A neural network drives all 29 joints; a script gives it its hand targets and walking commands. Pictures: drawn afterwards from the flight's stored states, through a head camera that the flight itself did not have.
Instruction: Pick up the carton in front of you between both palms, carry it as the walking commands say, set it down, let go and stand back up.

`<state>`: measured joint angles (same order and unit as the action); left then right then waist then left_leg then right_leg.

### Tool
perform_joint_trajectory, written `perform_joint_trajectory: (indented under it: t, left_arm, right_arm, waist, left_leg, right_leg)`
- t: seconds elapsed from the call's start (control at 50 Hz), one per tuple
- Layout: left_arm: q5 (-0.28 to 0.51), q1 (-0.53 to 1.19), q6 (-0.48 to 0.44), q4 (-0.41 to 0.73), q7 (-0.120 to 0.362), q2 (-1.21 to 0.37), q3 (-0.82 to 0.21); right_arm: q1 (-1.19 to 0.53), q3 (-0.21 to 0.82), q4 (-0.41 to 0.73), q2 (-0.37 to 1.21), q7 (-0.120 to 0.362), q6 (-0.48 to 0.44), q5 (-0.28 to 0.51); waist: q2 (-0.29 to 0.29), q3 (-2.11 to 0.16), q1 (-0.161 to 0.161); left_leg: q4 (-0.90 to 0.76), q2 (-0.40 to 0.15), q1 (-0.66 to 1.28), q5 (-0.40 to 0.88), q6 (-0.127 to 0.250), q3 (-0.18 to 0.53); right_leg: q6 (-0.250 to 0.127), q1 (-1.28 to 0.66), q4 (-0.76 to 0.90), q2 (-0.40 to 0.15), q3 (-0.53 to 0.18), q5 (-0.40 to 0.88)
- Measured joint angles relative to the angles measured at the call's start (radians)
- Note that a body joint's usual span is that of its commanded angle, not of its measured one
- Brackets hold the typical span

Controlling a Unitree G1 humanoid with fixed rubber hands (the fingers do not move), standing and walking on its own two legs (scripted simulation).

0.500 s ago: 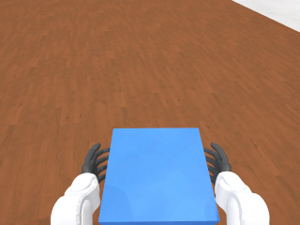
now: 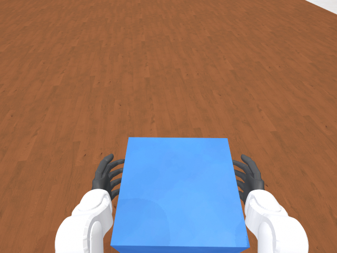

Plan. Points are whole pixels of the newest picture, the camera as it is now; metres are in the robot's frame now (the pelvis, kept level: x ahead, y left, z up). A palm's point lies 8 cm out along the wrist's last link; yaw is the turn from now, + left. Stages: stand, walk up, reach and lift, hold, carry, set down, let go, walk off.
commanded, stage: carry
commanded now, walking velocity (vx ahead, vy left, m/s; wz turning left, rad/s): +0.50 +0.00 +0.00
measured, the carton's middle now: (176, 205) +0.24 +0.00 +0.02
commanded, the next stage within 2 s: none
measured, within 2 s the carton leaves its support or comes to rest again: neither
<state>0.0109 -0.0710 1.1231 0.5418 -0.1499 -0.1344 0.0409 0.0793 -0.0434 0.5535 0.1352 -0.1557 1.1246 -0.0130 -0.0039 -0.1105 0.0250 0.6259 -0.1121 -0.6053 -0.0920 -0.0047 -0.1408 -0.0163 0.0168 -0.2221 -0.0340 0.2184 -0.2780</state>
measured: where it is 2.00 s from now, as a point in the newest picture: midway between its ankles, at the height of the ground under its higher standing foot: (176, 190)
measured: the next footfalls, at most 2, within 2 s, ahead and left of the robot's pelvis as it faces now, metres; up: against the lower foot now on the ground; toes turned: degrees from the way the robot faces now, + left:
left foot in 0.12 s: +0.28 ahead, +0.13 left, +0.00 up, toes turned +10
right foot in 0.60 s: +0.58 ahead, -0.11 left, +0.00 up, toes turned -13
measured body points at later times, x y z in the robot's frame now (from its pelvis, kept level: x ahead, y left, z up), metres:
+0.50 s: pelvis +0.34 +0.02 +0.00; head +0.34 +0.03 +0.45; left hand +0.59 +0.17 +0.07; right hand +0.57 -0.14 +0.07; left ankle +0.24 +0.12 -0.75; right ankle +0.47 -0.12 -0.71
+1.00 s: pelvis +0.63 -0.01 -0.01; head +0.61 +0.00 +0.44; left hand +0.87 +0.14 +0.07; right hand +0.86 -0.16 +0.08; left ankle +0.67 +0.09 -0.75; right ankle +0.54 -0.10 -0.75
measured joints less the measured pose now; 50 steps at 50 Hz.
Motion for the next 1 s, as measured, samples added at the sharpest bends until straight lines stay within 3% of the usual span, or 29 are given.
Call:
perform_joint_trajectory:
  t: [0.08, 0.12, 0.16, 0.2, 0.22, 0.26, 0.38, 0.46, 0.56, 0.6, 0.64, 0.68, 0.72, 0.84, 0.92, 0.96, 1.0]
  left_arm:
    - [-0.006, -0.004, 0.011, 0.006, 0.0, 0.0, -0.009]
    - [-0.014, -0.007, 0.02, 0.006, 0.0, 0.0, -0.005]
    - [-0.018, 0.005, 0.023, -0.028, 0.0, 0.002, 0.017]
    - [-0.023, 0.014, 0.025, -0.059, 0.001, 0.003, 0.028]
    - [-0.024, 0.013, 0.023, -0.065, 0.001, 0.002, 0.028]
    - [-0.026, 0.0, 0.011, -0.066, 0.007, 0.001, 0.02]
    - [-0.038, -0.038, -0.037, -0.05, 0.023, -0.003, -0.004]
    - [-0.039, -0.047, -0.043, -0.013, 0.023, -0.004, -0.004]
    - [-0.025, -0.043, -0.018, 0.042, 0.012, -0.003, 0.0]
    - [-0.015, -0.024, -0.008, 0.042, 0.009, -0.002, 0.002]
    - [-0.015, 0.011, -0.011, -0.009, 0.004, 0.002, -0.008]
    - [-0.01, 0.029, -0.004, -0.04, 0.001, 0.003, -0.005]
    - [-0.007, 0.021, 0.0, -0.038, 0.0, 0.002, 0.002]
    - [-0.005, -0.009, -0.016, 0.021, 0.008, -0.002, 0.005]
    - [-0.005, -0.008, -0.014, 0.046, 0.01, -0.001, -0.002]
    - [-0.007, -0.001, 0.0, 0.031, 0.012, 0.0, 0.003]
    - [-0.014, 0.003, 0.023, 0.006, 0.013, 0.001, 0.008]
  right_arm:
    - [0.004, -0.006, 0.011, 0.0, -0.001, 0.015, 0.004]
    - [-0.006, -0.005, -0.007, -0.001, -0.001, 0.02, 0.008]
    - [-0.028, 0.003, -0.073, -0.003, -0.001, 0.006, 0.005]
    - [-0.043, 0.003, -0.12, -0.004, -0.001, 0.0, 0.004]
    - [-0.04, 0.002, -0.126, -0.004, -0.001, -0.002, 0.003]
    - [-0.021, 0.0, -0.118, -0.001, 0.004, -0.012, 0.006]
    - [0.022, 0.003, -0.078, 0.003, 0.006, -0.042, 0.006]
    - [0.017, 0.011, -0.057, 0.001, 0.008, -0.048, 0.01]
    - [0.009, 0.019, -0.011, 0.0, 0.008, -0.026, 0.012]
    - [0.001, 0.015, 0.006, -0.001, 0.005, -0.013, 0.008]
    - [-0.021, -0.012, -0.01, -0.004, 0.002, 0.001, 0.006]
    - [-0.039, -0.025, -0.027, -0.006, -0.004, 0.018, 0.009]
    - [-0.041, -0.019, -0.033, -0.006, -0.005, 0.026, 0.009]
    - [-0.023, 0.005, 0.0, -0.003, 0.004, -0.004, 0.003]
    - [-0.014, 0.007, 0.035, -0.001, 0.004, -0.003, 0.002]
    - [-0.007, 0.011, 0.019, -0.001, 0.004, -0.002, -0.004]
    - [-0.01, 0.01, -0.012, -0.001, 0.004, 0.013, -0.008]
  waist:
    - [0.008, -0.017, -0.009]
    - [0.018, -0.018, -0.009]
    - [0.054, -0.01, -0.028]
    - [0.044, 0.012, -0.043]
    - [0.036, 0.025, -0.047]
    - [0.025, 0.046, -0.054]
    - [0.007, 0.048, -0.064]
    - [0.004, 0.031, -0.05]
    - [-0.005, 0.0, -0.034]
    - [-0.018, -0.007, -0.031]
    - [-0.052, 0.002, -0.018]
    - [-0.046, 0.022, -0.009]
    - [-0.035, 0.044, -0.005]
    - [-0.019, 0.083, 0.007]
    - [-0.031, 0.076, -0.007]
    - [-0.005, 0.048, -0.015]
    - [0.034, 0.009, -0.012]
  left_leg:
    - [-0.119, 0.021, 0.046, 0.039, 0.014, -0.056]
    - [-0.163, 0.044, 0.105, 0.041, 0.038, -0.086]
    - [-0.077, 0.063, 0.106, 0.004, 0.077, -0.109]
    - [-0.066, 0.061, 0.133, -0.064, 0.09, -0.109]
    - [-0.089, 0.06, 0.158, -0.072, 0.083, -0.107]
    - [-0.151, 0.063, 0.221, -0.073, 0.072, -0.106]
    - [-0.324, 0.074, 0.413, -0.097, 0.057, -0.087]
    - [-0.383, 0.077, 0.532, -0.148, 0.032, -0.077]
    - [-0.373, 0.066, 0.661, -0.27, -0.019, -0.062]
    - [-0.271, 0.04, 0.672, -0.359, -0.041, -0.052]
    - [0.027, -0.006, 0.561, -0.375, -0.04, -0.012]
    - [0.324, 0.025, 0.403, -0.404, -0.031, 0.049]
    - [0.421, 0.05, 0.286, -0.388, -0.019, 0.059]
    - [0.044, 0.057, 0.171, -0.259, -0.012, 0.022]
    - [-0.192, 0.043, 0.226, 0.015, -0.004, -0.021]
    - [-0.174, 0.051, 0.256, -0.025, 0.03, -0.036]
    - [-0.153, 0.067, 0.275, -0.087, 0.04, -0.056]
  right_leg:
    - [0.042, -0.106, -0.005, -0.011, -0.012, -0.099]
    - [0.062, -0.125, -0.1, -0.036, -0.024, -0.187]
    - [0.059, -0.022, -0.4, -0.088, -0.061, -0.21]
    - [0.041, 0.157, -0.755, -0.055, -0.136, -0.182]
    - [0.031, 0.239, -0.873, -0.039, -0.149, -0.17]
    - [0.016, 0.367, -0.951, -0.033, -0.147, -0.111]
    - [0.017, 0.543, -0.651, -0.062, -0.114, 0.04]
    - [0.025, 0.556, -0.423, -0.073, -0.09, 0.15]
    - [0.015, 0.503, -0.283, -0.055, -0.027, 0.198]
    - [-0.011, 0.45, -0.243, -0.035, 0.003, 0.229]
    - [-0.048, 0.445, -0.321, -0.02, 0.03, 0.17]
    - [-0.06, 0.413, -0.313, -0.023, 0.029, 0.106]
    - [-0.032, 0.361, -0.254, -0.026, 0.025, 0.113]
    - [-0.032, 0.225, -0.139, -0.016, 0.009, 0.089]
    - [-0.007, 0.158, -0.197, -0.001, 0.003, -0.004]
    - [0.008, 0.137, -0.245, -0.017, -0.006, -0.056]
    - [0.022, 0.118, -0.25, -0.039, -0.022, -0.08]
